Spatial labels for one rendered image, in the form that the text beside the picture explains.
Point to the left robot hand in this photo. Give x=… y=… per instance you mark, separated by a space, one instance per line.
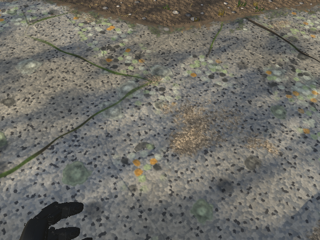
x=38 y=227

